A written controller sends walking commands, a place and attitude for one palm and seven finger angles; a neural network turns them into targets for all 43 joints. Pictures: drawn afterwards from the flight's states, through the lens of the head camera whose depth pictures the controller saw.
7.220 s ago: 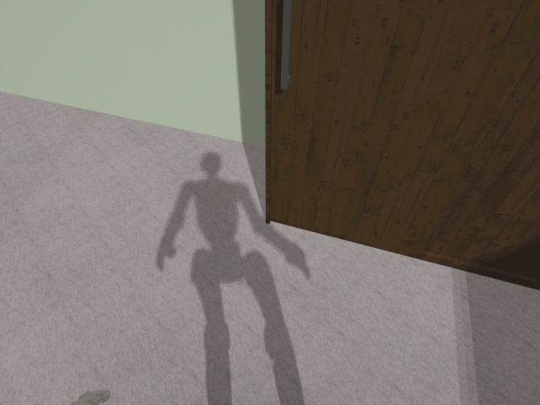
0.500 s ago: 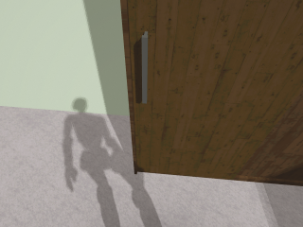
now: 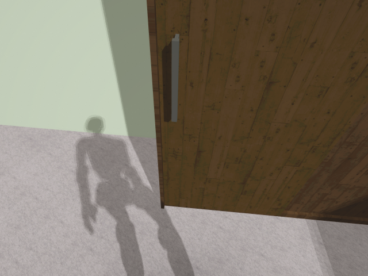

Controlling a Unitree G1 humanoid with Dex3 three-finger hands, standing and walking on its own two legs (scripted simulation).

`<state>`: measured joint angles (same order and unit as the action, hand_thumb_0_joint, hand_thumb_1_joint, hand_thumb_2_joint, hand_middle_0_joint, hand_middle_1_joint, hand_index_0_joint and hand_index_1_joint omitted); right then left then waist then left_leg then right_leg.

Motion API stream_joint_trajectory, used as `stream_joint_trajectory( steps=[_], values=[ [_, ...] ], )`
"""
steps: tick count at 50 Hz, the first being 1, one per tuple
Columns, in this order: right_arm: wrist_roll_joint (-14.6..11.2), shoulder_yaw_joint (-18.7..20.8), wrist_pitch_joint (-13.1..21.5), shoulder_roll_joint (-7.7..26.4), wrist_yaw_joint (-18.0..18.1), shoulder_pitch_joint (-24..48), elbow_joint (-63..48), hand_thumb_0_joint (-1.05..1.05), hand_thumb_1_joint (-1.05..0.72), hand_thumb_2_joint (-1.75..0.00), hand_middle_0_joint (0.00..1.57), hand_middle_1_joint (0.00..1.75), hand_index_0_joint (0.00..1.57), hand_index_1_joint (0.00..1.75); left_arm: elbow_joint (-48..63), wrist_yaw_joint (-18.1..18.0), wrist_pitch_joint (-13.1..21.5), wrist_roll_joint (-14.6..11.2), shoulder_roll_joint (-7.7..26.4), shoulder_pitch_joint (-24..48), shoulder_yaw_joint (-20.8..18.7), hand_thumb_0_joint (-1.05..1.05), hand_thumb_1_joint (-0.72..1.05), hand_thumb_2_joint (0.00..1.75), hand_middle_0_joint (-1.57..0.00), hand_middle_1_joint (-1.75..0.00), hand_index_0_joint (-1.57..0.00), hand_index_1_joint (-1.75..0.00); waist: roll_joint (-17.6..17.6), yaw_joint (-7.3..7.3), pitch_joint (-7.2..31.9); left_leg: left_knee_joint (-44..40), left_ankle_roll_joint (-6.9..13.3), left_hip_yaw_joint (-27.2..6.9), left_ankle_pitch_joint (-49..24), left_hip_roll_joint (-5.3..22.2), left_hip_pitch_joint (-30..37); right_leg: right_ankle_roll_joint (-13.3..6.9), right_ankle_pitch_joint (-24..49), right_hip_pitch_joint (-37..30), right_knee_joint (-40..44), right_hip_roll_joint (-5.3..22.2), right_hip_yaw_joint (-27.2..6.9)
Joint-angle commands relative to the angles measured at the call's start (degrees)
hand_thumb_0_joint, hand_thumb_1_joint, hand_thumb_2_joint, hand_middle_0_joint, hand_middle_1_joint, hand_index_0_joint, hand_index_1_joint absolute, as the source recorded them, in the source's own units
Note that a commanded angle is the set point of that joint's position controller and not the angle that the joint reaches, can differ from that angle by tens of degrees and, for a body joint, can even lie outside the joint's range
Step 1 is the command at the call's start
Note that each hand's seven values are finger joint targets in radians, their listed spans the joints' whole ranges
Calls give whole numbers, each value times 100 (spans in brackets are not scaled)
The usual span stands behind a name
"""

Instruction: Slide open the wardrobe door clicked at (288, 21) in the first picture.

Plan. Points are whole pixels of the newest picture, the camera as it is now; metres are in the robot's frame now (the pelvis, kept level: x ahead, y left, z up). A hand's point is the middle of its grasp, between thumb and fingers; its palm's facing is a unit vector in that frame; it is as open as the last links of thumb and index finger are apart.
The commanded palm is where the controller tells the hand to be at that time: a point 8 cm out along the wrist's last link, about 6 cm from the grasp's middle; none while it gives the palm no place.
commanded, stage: look again from close up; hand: left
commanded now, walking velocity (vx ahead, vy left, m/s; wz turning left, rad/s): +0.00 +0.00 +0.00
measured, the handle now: (175, 82) +0.62 +0.06 +0.12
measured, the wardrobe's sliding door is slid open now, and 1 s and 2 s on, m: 0.00 0.00 0.00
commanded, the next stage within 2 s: shuffle to correct the standing spot in 1.74 s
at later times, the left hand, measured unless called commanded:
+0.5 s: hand out of the picture -0.05 +0.16 -0.18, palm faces +0.08 -0.98 -0.16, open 7.3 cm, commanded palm none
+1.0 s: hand out of the picture -0.02 +0.16 -0.17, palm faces +0.07 -0.98 -0.18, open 7.3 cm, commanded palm none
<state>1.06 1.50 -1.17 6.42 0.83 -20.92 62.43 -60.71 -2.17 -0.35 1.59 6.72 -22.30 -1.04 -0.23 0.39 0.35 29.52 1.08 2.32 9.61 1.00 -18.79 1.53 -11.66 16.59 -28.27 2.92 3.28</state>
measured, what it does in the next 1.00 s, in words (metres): stands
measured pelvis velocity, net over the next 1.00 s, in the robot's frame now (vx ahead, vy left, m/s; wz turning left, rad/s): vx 0.01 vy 0.00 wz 0.02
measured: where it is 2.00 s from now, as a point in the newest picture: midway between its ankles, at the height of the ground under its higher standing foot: outside the picture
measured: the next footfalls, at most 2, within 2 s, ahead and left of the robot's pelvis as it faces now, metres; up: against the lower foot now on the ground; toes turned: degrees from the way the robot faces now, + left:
none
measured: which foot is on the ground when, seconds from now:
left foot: down 0.00-1.00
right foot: down 0.00-1.00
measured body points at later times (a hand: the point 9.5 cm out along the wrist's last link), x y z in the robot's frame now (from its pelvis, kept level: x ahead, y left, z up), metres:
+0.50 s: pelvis +0.00 +0.01 +0.00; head -0.01 +0.01 +0.45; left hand -0.05 +0.22 -0.16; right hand +0.01 -0.21 -0.16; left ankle +0.08 +0.10 -0.73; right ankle +0.06 -0.14 -0.73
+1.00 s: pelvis +0.01 +0.00 +0.00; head +0.02 +0.00 +0.45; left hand -0.02 +0.21 -0.16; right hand +0.01 -0.22 -0.16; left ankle +0.08 +0.10 -0.73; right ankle +0.06 -0.14 -0.73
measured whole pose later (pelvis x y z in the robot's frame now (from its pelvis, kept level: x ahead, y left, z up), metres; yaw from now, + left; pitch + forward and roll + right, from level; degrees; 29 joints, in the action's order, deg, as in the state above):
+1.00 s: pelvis +0.01 +0.00 +0.00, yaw +1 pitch -1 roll +0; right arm 1.0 1.6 -0.6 7.8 0.9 -17.8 62.0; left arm -61.4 -2.0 0.2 1.6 6.8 -22.4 -1.3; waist 0.6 0.0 -0.4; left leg 27.9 1.4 1.8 8.9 -0.5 -18.2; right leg 1.8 -10.7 16.6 -28.2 1.9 -0.4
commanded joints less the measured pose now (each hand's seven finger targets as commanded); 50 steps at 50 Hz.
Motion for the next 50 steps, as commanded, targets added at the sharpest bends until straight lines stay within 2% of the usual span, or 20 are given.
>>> stream_joint_trajectory(
  steps=[1,4,8,15,20,22,25,27,29,33,35,37,38,39,41,43,45,47,49,50],
  values=[
    [11,109,78,565,23,-274,-239,0,-90,-90,20,30,20,30,128,-17,61,7,478,-554,-117,0,90,90,-20,-30,-20,-30,58,-65,-655,-998,8,-651,1740,339,-529,-223,-1433,151,776,234,-478],
    [5,118,84,601,23,-266,-246,0,-90,-90,20,30,20,30,145,-15,66,13,474,-571,-122,0,90,90,-20,-30,-20,-30,191,-68,-555,-1098,22,-746,1849,387,-474,-213,-1357,98,718,186,-446],
    [17,145,53,665,22,-159,-277,0,-90,-90,20,30,20,30,123,-8,45,36,446,-636,-129,0,90,90,-20,-30,-20,-30,251,-102,-688,-1269,32,-833,2228,420,-725,-176,-1418,56,608,95,-388],
    [-3,140,85,636,23,-113,-283,0,-90,-90,20,30,20,30,102,-3,84,24,434,-638,-110,0,90,90,-20,-30,-20,-30,132,-54,-473,-1154,33,-797,1798,400,-318,-220,-1134,100,664,158,-520],
    [0,149,62,695,5,-44,-301,0,-90,-90,20,30,20,30,80,-15,73,47,485,-621,-117,0,90,90,-20,-30,-20,-30,135,-28,-703,-1234,34,-863,2114,399,-405,-180,-1492,335,754,132,-571],
    [7,167,39,717,5,18,-327,0,-90,-90,20,30,20,30,53,-9,55,58,477,-720,-127,0,90,90,-20,-30,-20,-30,115,-63,-794,-1244,35,-859,2270,368,-528,-162,-1627,353,770,102,-594],
    [3,147,65,650,14,-13,-311,0,-90,-90,20,30,20,30,36,-6,86,33,465,-701,-117,0,90,90,-20,-30,-20,-30,-111,-28,-632,-997,25,-723,1678,301,-230,-227,-1389,383,841,190,-735],
    [-4,132,99,660,24,-64,-288,0,-90,-90,20,30,20,30,51,4,102,15,465,-643,-107,0,90,90,-20,-30,-20,-30,8,-5,-455,-1020,22,-739,1540,339,-63,-227,-1194,309,745,184,-698],
    [-15,136,117,722,23,0,-297,0,-90,-90,20,30,20,30,51,-1,113,24,483,-644,-108,0,90,90,-20,-30,-20,-30,144,-31,-411,-1129,29,-843,1714,408,-93,-209,-1130,226,688,144,-637],
    [6,160,67,811,9,139,-342,0,-90,-90,20,30,20,30,14,-5,69,66,500,-735,-125,0,90,90,-20,-30,-20,-30,258,-95,-724,-1395,68,-969,2371,436,-568,-156,-1420,192,645,60,-590],
    [3,146,77,755,14,140,-341,0,-90,-90,20,30,20,30,-9,-2,86,53,479,-754,-115,0,90,90,-20,-30,-20,-30,80,-112,-748,-1271,60,-895,2059,393,-510,-197,-1265,187,713,105,-674],
    [-4,129,104,702,21,50,-310,0,-90,-90,20,30,20,30,13,-3,113,27,470,-677,-104,0,90,90,-20,-30,-20,-30,-64,-59,-603,-1107,43,-799,1617,347,-239,-237,-1123,216,775,169,-777],
    [-4,124,109,707,23,30,-289,0,-90,-90,20,30,20,30,19,2,116,17,481,-627,-97,0,90,90,-20,-30,-20,-30,-4,-39,-585,-1052,25,-760,1562,337,-141,-234,-1175,285,802,185,-778],
    [-14,120,117,716,20,-9,-287,0,-90,-90,20,30,20,30,42,-7,123,16,514,-600,-104,0,90,90,-20,-30,-20,-30,-12,-23,-502,-1054,32,-798,1544,355,-75,-232,-1155,264,800,187,-780],
    [3,138,87,746,10,-12,-289,0,-90,-90,20,30,20,30,66,-10,91,35,558,-554,-130,0,90,90,-20,-30,-20,-30,84,-19,-610,-1192,29,-857,2025,378,-258,-193,-1544,344,816,138,-741],
    [20,152,66,786,11,37,-304,0,-90,-90,20,30,20,30,53,-7,64,50,542,-601,-149,0,90,90,-20,-30,-20,-30,118,-52,-711,-1278,51,-908,2214,389,-414,-177,-1602,365,754,84,-705],
    [13,137,86,737,19,49,-305,0,-90,-90,20,30,20,30,42,-3,86,39,519,-604,-135,0,90,90,-20,-30,-20,-30,21,-78,-666,-1181,49,-854,1896,361,-402,-216,-1303,227,730,118,-744],
    [-1,116,128,690,28,19,-284,0,-90,-90,20,30,20,30,44,6,123,7,511,-567,-119,0,90,90,-20,-30,-20,-30,-46,-51,-453,-995,36,-750,1368,328,-110,-259,-1019,180,756,189,-815],
    [-10,104,149,704,24,-46,-258,0,-90,-90,20,30,20,30,82,-3,136,2,544,-468,-119,0,90,90,-20,-30,-20,-30,-43,-16,-369,-975,29,-767,1296,342,15,-261,-1037,196,786,211,-828],
    [-9,111,135,710,17,-29,-260,0,-90,-90,20,30,20,30,90,-5,126,9,581,-435,-128,0,90,90,-20,-30,-20,-30,-79,-17,-442,-1021,28,-787,1572,351,-57,-233,-1330,281,865,209,-822]
  ],
)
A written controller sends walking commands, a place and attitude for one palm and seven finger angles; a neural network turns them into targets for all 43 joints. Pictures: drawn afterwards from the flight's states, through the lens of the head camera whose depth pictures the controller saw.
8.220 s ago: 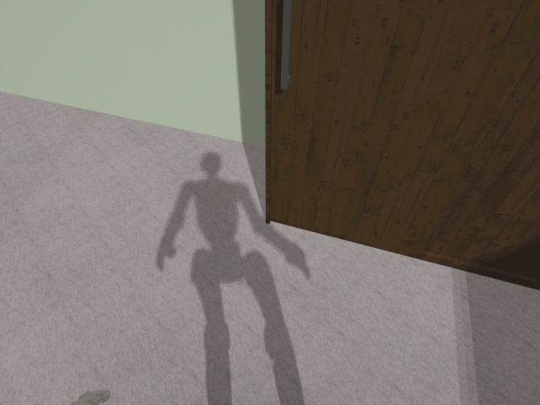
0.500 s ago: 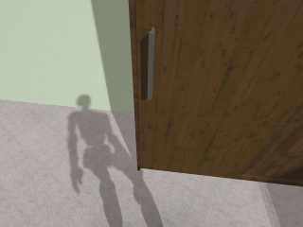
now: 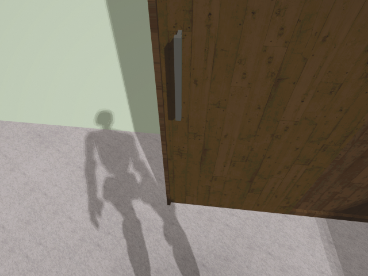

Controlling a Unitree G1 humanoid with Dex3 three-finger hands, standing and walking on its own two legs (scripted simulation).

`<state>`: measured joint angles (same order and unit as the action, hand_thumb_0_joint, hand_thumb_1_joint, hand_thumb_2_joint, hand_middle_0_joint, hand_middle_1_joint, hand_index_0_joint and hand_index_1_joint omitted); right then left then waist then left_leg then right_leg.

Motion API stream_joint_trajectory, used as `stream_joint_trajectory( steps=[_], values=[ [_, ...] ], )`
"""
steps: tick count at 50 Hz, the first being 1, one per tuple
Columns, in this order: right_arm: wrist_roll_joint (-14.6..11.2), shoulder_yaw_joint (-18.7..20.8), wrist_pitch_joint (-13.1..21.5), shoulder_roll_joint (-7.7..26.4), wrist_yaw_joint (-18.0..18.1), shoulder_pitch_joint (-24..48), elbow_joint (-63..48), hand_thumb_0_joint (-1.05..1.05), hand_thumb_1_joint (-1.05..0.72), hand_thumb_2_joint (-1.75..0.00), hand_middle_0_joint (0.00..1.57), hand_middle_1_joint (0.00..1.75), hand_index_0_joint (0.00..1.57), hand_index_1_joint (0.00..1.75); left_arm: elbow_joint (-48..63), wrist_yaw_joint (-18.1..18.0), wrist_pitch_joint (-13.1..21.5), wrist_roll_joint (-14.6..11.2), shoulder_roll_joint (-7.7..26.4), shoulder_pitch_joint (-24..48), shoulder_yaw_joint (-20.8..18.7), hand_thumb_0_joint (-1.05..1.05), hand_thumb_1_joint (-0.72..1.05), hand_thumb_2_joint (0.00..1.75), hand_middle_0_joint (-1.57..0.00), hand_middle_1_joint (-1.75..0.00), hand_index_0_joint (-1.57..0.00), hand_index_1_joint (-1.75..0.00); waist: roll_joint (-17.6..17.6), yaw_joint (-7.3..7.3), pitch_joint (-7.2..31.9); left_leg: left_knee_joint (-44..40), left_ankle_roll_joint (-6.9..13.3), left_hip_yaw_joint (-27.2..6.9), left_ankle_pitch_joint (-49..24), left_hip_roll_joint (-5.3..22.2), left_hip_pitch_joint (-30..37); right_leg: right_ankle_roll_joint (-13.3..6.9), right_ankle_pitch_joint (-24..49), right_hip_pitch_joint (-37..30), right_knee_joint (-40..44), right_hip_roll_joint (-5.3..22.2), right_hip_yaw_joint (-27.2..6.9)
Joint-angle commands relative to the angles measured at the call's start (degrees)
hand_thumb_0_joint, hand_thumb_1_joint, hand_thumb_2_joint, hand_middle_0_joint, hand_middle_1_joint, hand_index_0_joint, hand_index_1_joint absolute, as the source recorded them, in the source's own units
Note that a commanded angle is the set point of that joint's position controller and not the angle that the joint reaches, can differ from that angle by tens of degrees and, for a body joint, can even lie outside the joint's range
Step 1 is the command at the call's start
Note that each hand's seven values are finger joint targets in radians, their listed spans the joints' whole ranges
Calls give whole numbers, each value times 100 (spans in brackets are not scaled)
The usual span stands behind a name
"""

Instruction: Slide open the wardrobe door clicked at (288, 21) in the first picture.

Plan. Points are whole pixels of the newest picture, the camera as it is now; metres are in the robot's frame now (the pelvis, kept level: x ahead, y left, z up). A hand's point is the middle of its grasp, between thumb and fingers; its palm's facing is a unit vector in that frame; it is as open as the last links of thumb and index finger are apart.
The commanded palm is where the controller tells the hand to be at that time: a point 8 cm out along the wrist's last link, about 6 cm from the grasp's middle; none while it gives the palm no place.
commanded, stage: look again from close up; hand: left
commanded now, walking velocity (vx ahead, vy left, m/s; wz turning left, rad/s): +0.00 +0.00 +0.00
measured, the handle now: (178, 80) +0.61 +0.05 +0.11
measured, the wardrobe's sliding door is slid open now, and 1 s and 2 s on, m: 0.00 0.00 0.00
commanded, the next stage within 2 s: shuffle to correct the standing spot in 0.74 s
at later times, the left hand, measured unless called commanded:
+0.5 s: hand out of the picture +0.03 +0.15 -0.17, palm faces +0.03 -0.98 -0.18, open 7.3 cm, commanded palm none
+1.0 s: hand out of the picture +0.03 +0.16 -0.17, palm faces +0.01 -0.98 -0.18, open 7.3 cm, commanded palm none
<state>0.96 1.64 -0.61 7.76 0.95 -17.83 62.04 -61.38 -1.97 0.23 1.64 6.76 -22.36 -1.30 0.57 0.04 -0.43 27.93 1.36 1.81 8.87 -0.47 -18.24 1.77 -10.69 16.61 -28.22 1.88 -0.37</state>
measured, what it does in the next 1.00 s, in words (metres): stands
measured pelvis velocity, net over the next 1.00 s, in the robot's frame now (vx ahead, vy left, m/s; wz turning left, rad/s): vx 0.05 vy -0.01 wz -0.02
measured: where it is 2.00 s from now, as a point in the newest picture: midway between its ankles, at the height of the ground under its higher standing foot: outside the picture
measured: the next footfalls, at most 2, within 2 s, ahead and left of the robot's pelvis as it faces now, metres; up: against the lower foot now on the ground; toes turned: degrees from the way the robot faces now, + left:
right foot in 1.72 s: +0.26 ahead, -0.17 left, +0.00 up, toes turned -6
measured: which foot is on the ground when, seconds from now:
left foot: down 0.00-1.00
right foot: down 0.00-1.00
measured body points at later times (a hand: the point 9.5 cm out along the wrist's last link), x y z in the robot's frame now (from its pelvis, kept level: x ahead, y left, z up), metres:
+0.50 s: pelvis +0.03 -0.01 +0.00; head +0.04 -0.01 +0.45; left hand +0.03 +0.21 -0.16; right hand +0.03 -0.23 -0.15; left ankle +0.06 +0.10 -0.74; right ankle +0.04 -0.14 -0.74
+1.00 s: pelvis +0.05 -0.01 +0.01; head +0.05 -0.01 +0.46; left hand +0.03 +0.21 -0.16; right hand +0.05 -0.23 -0.15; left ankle +0.06 +0.10 -0.74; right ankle +0.04 -0.14 -0.73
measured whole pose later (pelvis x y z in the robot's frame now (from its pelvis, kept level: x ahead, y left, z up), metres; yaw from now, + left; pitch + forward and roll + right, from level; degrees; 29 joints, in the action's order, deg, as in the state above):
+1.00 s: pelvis +0.05 -0.01 +0.01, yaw -1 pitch +0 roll +0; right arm 1.1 0.9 -0.1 8.4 1.2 -15.9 64.2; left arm -63.0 -1.4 0.0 1.5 8.4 -19.3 -0.7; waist -0.8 0.2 0.1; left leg 25.4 0.5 2.5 12.6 0.1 -12.6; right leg 0.9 -15.1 12.0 -27.0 1.3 -1.0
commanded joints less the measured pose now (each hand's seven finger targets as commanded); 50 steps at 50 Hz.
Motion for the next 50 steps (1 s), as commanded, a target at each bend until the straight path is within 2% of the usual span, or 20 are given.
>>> stream_joint_trajectory(
  steps=[1,3,10,14,15,18,22,27,29,33,35,36,42,44,47,50],
  values=[
    [7,103,63,587,4,-305,-212,0,-90,-90,20,30,20,30,158,-25,54,12,594,-392,-109,0,90,90,-20,-30,-20,-30,-178,21,-500,-861,2,-748,1716,482,-202,-252,-1514,356,872,299,-481],
    [18,103,54,570,7,-327,-211,0,-90,-90,20,30,20,30,166,-23,49,8,579,-383,-116,0,90,90,-20,-30,-20,-30,-198,19,-585,-819,3,-717,1636,460,-246,-266,-1543,395,904,306,-513],
    [-17,44,144,556,26,-284,-157,0,-90,-90,20,30,20,30,138,-32,109,-23,570,-285,-62,0,90,90,-20,-30,-20,-30,-9,1,-255,-776,-6,-669,832,544,54,-295,-497,-46,729,333,-421],
    [-31,18,175,569,39,-281,-123,0,-90,-90,20,30,20,30,120,-41,126,-35,582,-214,-46,0,90,90,-20,-30,-20,-30,-50,0,-89,-698,-20,-613,256,569,264,-293,-26,-251,673,342,-380],
    [-30,10,175,569,42,-245,-107,0,-90,-90,20,30,20,30,117,-43,122,-39,572,-177,-33,0,90,90,-20,-30,-20,-30,-77,2,-169,-703,-28,-601,197,567,260,-287,30,-234,666,340,-368],
    [-26,5,151,585,41,-194,-91,0,-90,-90,20,30,20,30,103,-42,103,-39,586,-121,-20,0,90,90,-20,-30,-20,-30,-33,5,-307,-782,-46,-596,449,557,231,-274,-177,-184,735,339,-380],
    [-26,-1,153,590,43,-161,-67,0,-90,-90,20,30,20,30,96,-40,104,-40,611,-69,-20,0,90,90,-20,-30,-20,-30,-75,11,-248,-750,-51,-556,243,557,362,-273,-48,-229,754,350,-383],
    [-27,-10,141,638,41,-106,-66,0,-90,-90,20,30,20,30,93,-33,97,-41,658,1,-12,0,90,90,-20,-30,-20,-30,-37,4,-332,-807,-60,-549,349,558,362,-264,-141,-239,826,356,-390],
    [-28,-5,129,653,38,-76,-70,0,-90,-90,20,30,20,30,86,-30,96,-38,680,6,-6,0,90,90,-20,-30,-20,-30,-132,4,-395,-806,-60,-542,419,553,360,-269,-244,-189,880,356,-408],
    [-23,-9,142,688,41,-61,-51,0,-90,-90,20,30,20,30,86,-23,96,-42,708,46,-13,0,90,90,-20,-30,-20,-30,-61,11,-322,-836,-61,-549,355,563,411,-264,-150,-256,851,355,-396],
    [-28,-5,158,706,44,-71,-59,0,-90,-90,20,30,20,30,93,-24,107,-42,710,31,-15,0,90,90,-20,-30,-20,-30,-94,14,-160,-776,-55,-530,104,577,538,-273,40,-334,820,355,-395],
    [-29,-5,159,707,44,-43,-44,0,-90,-90,20,30,20,30,83,-23,108,-43,713,29,-16,0,90,90,-20,-30,-20,-30,-24,4,-147,-787,-56,-524,142,581,543,-270,14,-347,831,368,-384],
    [-32,-6,159,734,50,-16,-25,0,-90,-90,20,30,20,30,60,-17,111,-51,746,48,-6,0,90,90,-20,-30,-20,-30,-117,9,-183,-781,-57,-508,74,582,594,-275,28,-335,860,370,-414],
    [-8,-5,151,706,51,-44,27,0,-90,-90,20,30,20,30,2,-4,101,-43,689,18,5,0,90,90,-20,-30,-20,-30,-111,24,-210,-914,-56,-569,722,620,617,-262,-482,-272,865,315,-377],
    [25,49,98,757,45,-67,29,0,-90,-90,20,30,20,30,-21,44,35,-1,624,-73,-22,0,90,90,-20,-30,-20,-30,107,8,-473,-1245,24,-778,2117,749,322,-253,-1419,-11,691,185,-268],
    [35,117,77,860,44,-26,-32,0,-90,-90,20,30,20,30,-13,101,14,38,579,-229,-59,0,90,90,-20,-30,-20,-30,321,-51,-717,-1478,162,-991,2851,930,-14,-251,-1586,67,409,61,-88]
  ],
)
